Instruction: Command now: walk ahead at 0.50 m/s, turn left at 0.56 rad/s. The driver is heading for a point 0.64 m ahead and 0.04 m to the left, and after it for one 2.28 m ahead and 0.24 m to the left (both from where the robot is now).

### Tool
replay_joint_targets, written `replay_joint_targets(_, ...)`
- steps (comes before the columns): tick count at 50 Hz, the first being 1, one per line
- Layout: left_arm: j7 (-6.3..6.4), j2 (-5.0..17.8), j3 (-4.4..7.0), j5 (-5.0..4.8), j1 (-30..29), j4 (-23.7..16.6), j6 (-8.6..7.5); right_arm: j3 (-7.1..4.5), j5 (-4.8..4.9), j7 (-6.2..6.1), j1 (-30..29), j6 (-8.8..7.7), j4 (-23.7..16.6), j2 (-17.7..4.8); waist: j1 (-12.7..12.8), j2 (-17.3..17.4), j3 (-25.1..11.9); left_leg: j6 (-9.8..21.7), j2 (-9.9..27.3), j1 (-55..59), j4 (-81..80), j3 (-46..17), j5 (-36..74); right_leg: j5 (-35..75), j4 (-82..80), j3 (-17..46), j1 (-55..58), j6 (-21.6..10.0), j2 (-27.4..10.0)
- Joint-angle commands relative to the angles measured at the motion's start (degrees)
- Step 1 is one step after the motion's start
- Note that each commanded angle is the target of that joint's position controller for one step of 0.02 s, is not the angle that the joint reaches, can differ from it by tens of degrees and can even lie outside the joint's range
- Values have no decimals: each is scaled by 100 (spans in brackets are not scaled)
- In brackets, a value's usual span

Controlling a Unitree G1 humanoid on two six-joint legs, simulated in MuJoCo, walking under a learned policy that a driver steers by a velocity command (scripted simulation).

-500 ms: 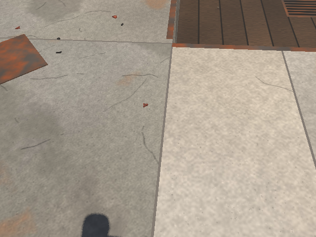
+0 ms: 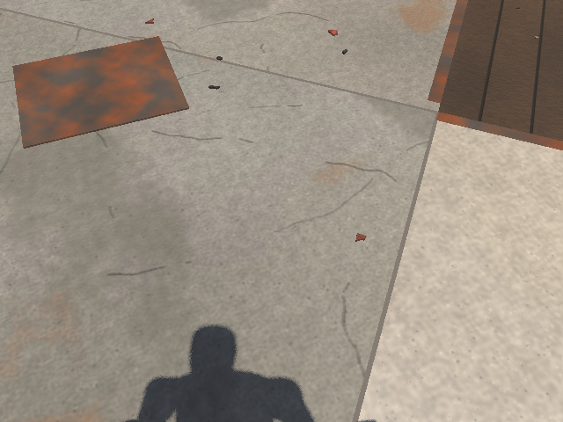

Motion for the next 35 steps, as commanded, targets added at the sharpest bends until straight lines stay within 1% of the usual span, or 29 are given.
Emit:
replay_joint_targets(1,32,611,198,101,164,-479,22,-112,-7,-73,-56,-98,-480,-600,232,137,-559,1211,1536,1019,-1511,-2012,1533,351,-541,213,-999,164,-366)
replay_joint_targets(2,42,551,193,135,87,-524,71,-126,-3,-107,23,-107,-479,-663,234,145,-510,1184,1445,813,-1553,-1811,1698,522,-836,141,-954,249,-342)
replay_joint_targets(3,63,490,180,160,-115,-607,102,-153,1,-152,122,-112,-474,-772,199,150,-438,1131,1340,666,-1588,-1650,1785,798,-1198,62,-981,321,-282)
replay_joint_targets(5,77,404,146,178,-621,-794,118,-183,27,-223,374,-94,-446,-887,28,251,-336,986,1185,584,-1558,-1487,1795,1507,-2106,6,-1045,409,-131)
replay_joint_targets(7,46,290,96,145,-1033,-921,102,-187,54,-257,552,-53,-435,-884,-149,431,-322,795,1011,570,-1467,-1386,1380,2201,-3050,-7,-832,389,76)
replay_joint_targets(8,22,276,81,114,-1217,-985,90,-184,59,-264,622,-40,-431,-878,-232,515,-305,726,989,574,-1435,-1420,1136,2451,-3426,-16,-715,373,170)
replay_joint_targets(11,-49,409,99,39,-1604,-1182,37,-183,84,-271,840,-8,-374,-886,-385,631,-266,642,1155,837,-1222,-1804,713,2597,-3995,67,-540,311,321)
replay_joint_targets(13,-122,539,128,43,-1575,-1211,-28,-160,75,-301,921,13,-336,-812,-365,667,-302,595,1362,1277,-926,-2058,595,2435,-4253,141,-500,192,299)
replay_joint_targets(15,-166,636,162,56,-1348,-1185,-95,-160,32,-324,902,34,-318,-814,-228,811,-317,516,1517,1550,-634,-2244,914,2018,-4359,86,-227,5,297)
replay_joint_targets(16,-158,694,203,79,-981,-1090,-121,-143,22,-321,820,45,-342,-779,-16,848,-426,430,1405,1580,-327,-2198,1428,1945,-4567,-55,264,-135,385)
replay_joint_targets(17,-132,869,284,144,-380,-948,-147,-82,-6,-296,750,36,-398,-625,261,757,-844,280,1094,1434,426,-1990,1932,2006,-4579,26,1220,-353,248)
replay_joint_targets(18,-102,1173,356,199,556,-847,-141,19,-99,-279,733,22,-518,-425,636,182,-1633,74,725,676,1998,-1543,1059,2042,-4435,964,2698,-730,-635)
replay_joint_targets(19,-154,1569,497,196,1199,-527,-64,103,99,-265,1699,-48,-489,-103,306,-1898,-2223,-346,-102,-1448,3857,-1000,-1804,873,-4948,3588,4536,-1706,-1755)
replay_joint_targets(20,-191,1020,364,21,1161,-567,-49,55,152,-270,1619,-82,-366,-575,428,-1373,-1840,-340,191,-2266,4593,-1341,-2316,-396,-5336,4265,4452,-1611,-1850)
replay_joint_targets(21,-174,702,276,-7,835,-640,-18,-13,142,-257,902,-91,-478,-858,544,-703,-1041,-323,401,-2512,4755,-1291,-1803,-408,-5420,3449,3732,-1368,-1635)
replay_joint_targets(22,-169,654,225,61,474,-724,33,6,63,-263,473,-96,-589,-804,419,-179,-650,-326,649,-2338,4595,-1005,-1371,194,-5517,2776,2978,-1244,-1415)
replay_joint_targets(23,-178,578,190,94,288,-713,58,-1,-35,-251,224,-121,-676,-730,301,-68,-339,-339,840,-2239,4239,-879,-1094,855,-5657,2370,2410,-1251,-1227)
replay_joint_targets(24,-176,491,142,138,211,-710,51,-13,-50,-232,262,-117,-691,-659,145,-212,-341,-337,1019,-1941,3964,-810,-924,1299,-5763,2006,2097,-1186,-1032)
replay_joint_targets(25,-184,449,127,130,215,-678,45,-1,-23,-219,354,-102,-673,-561,80,-381,-367,-362,1068,-1758,3740,-717,-863,1580,-5863,1756,1946,-1179,-895)
replay_joint_targets(26,-184,468,128,97,283,-629,35,20,-15,-213,402,-85,-659,-459,56,-460,-398,-397,1095,-1705,3545,-615,-852,1851,-5934,1553,1880,-1221,-840)
replay_joint_targets(27,-175,552,147,69,361,-580,25,42,-26,-214,329,-73,-693,-393,64,-471,-371,-440,1133,-1748,3305,-541,-780,2088,-6017,1393,1835,-1268,-842)
replay_joint_targets(29,-133,758,200,43,495,-502,46,93,-59,-221,-60,-73,-843,-301,138,-383,-294,-535,1195,-1916,2658,-438,-397,2396,-6174,1156,1833,-1324,-878)
replay_joint_targets(30,-112,809,213,33,550,-474,71,116,-62,-214,-237,-82,-887,-263,189,-344,-289,-559,1203,-1910,2298,-405,-89,2463,-6213,1011,1856,-1288,-844)
replay_joint_targets(33,-84,872,213,-19,752,-374,137,157,-34,-166,-735,-114,-982,-192,358,-377,-208,-580,1090,-1643,1281,-261,784,2477,-6243,560,1849,-1106,-662)
replay_joint_targets(35,-82,907,207,-44,952,-281,172,164,2,-122,-1061,-131,-1058,-201,485,-398,-125,-594,978,-1432,826,-167,1082,2393,-6186,435,1875,-1052,-657)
